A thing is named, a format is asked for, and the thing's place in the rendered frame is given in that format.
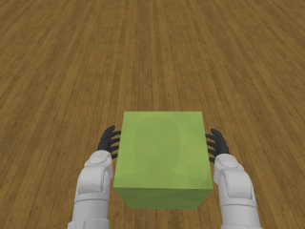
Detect robot left forearm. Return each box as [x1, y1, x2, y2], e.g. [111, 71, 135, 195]
[67, 150, 113, 229]

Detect carton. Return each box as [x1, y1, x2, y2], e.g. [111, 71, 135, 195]
[113, 111, 214, 210]

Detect left robot hand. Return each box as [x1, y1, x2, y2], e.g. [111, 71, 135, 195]
[96, 125, 122, 159]

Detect robot right forearm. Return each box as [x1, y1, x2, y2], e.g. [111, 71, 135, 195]
[213, 154, 263, 229]

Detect right robot hand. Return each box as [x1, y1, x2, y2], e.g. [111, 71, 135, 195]
[205, 128, 230, 164]

